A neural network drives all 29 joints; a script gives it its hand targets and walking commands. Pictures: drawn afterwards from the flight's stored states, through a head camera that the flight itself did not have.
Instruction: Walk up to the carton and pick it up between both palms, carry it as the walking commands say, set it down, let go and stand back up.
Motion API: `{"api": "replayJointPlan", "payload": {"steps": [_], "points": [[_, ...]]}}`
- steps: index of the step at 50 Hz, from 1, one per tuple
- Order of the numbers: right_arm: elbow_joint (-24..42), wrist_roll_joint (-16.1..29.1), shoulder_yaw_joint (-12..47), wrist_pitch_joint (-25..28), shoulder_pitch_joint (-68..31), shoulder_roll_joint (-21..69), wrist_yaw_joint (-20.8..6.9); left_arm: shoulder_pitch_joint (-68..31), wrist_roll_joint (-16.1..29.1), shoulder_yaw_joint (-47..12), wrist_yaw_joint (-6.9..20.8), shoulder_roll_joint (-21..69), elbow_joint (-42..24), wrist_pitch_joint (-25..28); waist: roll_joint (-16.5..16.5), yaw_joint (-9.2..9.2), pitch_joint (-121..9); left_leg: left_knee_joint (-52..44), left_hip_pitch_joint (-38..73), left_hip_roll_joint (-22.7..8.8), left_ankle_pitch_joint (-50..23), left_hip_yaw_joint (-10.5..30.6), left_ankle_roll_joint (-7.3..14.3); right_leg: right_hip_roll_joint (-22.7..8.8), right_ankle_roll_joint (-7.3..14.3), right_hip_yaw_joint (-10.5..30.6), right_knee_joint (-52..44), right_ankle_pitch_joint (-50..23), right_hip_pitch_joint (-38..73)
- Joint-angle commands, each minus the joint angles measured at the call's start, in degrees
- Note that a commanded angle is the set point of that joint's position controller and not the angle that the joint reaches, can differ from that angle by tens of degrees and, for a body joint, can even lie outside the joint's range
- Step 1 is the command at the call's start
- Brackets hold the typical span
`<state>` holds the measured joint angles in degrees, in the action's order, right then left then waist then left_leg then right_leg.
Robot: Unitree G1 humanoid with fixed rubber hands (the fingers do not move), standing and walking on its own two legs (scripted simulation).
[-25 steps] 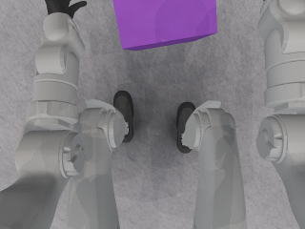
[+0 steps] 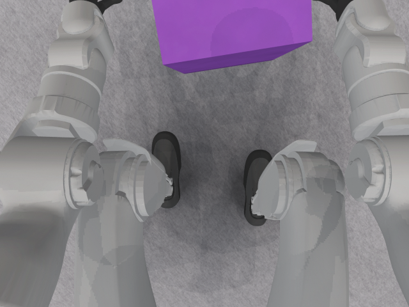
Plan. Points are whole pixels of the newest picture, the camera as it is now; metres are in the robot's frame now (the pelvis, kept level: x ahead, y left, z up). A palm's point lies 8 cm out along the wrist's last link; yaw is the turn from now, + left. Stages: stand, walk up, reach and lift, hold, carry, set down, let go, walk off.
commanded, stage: reach and lift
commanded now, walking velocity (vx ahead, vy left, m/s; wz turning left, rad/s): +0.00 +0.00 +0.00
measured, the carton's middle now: (224, 3) +0.56 -0.01 -0.29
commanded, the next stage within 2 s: none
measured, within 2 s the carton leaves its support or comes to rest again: leaves its support in 1.86 s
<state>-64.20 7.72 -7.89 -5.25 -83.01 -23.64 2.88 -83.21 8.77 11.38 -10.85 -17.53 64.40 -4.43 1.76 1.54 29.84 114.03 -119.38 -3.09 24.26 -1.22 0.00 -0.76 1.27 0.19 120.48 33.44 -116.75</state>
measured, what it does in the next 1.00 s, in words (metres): stands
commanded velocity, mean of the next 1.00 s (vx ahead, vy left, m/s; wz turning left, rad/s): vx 0.00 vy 0.00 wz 0.00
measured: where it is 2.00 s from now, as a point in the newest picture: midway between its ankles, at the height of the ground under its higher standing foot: (212, 191)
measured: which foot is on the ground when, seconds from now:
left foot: down 0.00-1.00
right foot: down 0.00-1.00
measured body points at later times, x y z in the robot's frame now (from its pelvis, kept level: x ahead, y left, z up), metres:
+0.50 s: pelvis +0.00 +0.00 -0.02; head +0.38 -0.02 +0.21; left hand +0.56 +0.19 -0.20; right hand +0.55 -0.19 -0.23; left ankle +0.16 +0.13 -0.38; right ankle +0.12 -0.11 -0.38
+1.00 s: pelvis +0.00 +0.00 -0.02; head +0.38 -0.02 +0.21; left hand +0.56 +0.14 -0.20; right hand +0.55 -0.17 -0.23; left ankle +0.16 +0.13 -0.38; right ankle +0.12 -0.11 -0.38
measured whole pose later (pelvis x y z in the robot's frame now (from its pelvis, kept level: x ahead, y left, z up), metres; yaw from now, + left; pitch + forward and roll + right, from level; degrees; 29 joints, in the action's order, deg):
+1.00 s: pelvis +0.00 +0.00 -0.02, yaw +0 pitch +31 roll +2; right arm -64.6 7.7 -1.8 -3.5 -84.5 -22.5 2.6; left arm -89.4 14.1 6.2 -10.3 -14.7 69.9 -2.0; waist 2.8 1.5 29.8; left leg 117.5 -123.3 -3.0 24.8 -1.1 0.0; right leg -0.7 1.3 0.3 124.0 34.2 -120.5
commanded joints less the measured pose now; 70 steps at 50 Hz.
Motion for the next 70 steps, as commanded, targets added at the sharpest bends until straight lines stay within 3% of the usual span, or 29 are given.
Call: {"api": "replayJointPlan", "payload": {"steps": [1, 8, 24, 35, 49, 55, 61, 70], "points": [[5.26, 4.34, 7.7, 4.81, -21.33, -12.06, -0.47, -10.83, 7.08, -3.54, 1.45, -3.49, 0.96, 4.27, -7.25, 0.11, -76.04, 2.38, 31.24, 4.26, -14.57, 0.59, -1.01, 0.92, -0.94, 1.08, -7.53, -14.08, 17.5], [10.04, 5.23, 8.98, 5.63, -22.23, -12.28, 0.2, -10.62, 9.55, -4.79, 1.41, -3.28, 0.94, 4.97, -8.85, -0.54, -83.57, 4.67, 32.71, 4.55, -19.03, 0.26, -0.85, 1.12, -0.99, 0.91, -5.68, -19.21, 22.37], [10.14, 5.91, 9.97, 5.03, -22.15, -10.76, 0.27, -10.26, 10.48, -5.19, 1.34, -1.07, 1.28, 4.49, -8.56, -0.95, -80.63, 3.73, 30.31, 4.68, -15.74, 0.16, -0.67, 1.24, -0.79, 1.16, -6.77, -16.81, 21.33], [10.86, 6.95, 12.74, 5.37, -24.82, -4.43, -0.24, -13.29, 11.35, -7.37, 1.66, 5.39, 0.81, 4.92, -8.13, -1.51, -80.12, 3.41, 30.92, 5.72, -15.59, 0.16, -0.67, 2.06, -0.73, 1.34, -7.23, -17.09, 21.71], [7.73, 4.52, 12.49, 5.08, -25.45, 2.47, -1.13, -13.86, 5.76, -3.22, 1.33, 8.89, 3.83, 5.73, -8.4, 0.88, -74.1, 2.56, 30.1, 7.27, -13.34, -0.46, -0.56, 3.22, -1.67, 1.41, -7.85, -14.91, 19.0], [8.59, 4.25, 15.87, 4.3, -29.77, 16.86, -4.34, -17.41, 5.54, -6.09, 4.61, 22.69, 4.95, 4.98, -7.74, 0.58, -71.3, 2.9, 29.1, 7.75, -12.39, -0.18, -0.23, 3.69, -1.24, 1.93, -7.96, -13.89, 17.01], [9.72, 1.46, 18.24, 1.64, -36.22, 41.94, -11.51, -23.13, 1.28, -6.57, 11.94, 45.83, 4.38, 1.93, -7.18, 0.19, -65.58, 3.91, 26.58, 8.6, -10.42, -0.05, 0.51, 4.74, -0.58, 1.68, -7.18, -11.14, 11.0], [11.94, -0.97, 16.07, -1.28, -33.78, 50.1, -16.84, -23.66, -2.21, -5.57, 16.87, 54.15, 0.78, -1.78, -6.17, 0.26, -62.05, 4.84, 24.29, 9.2, -8.74, -0.94, 1.03, 5.37, -0.17, -0.08, -5.74, -8.82, 6.62]]}}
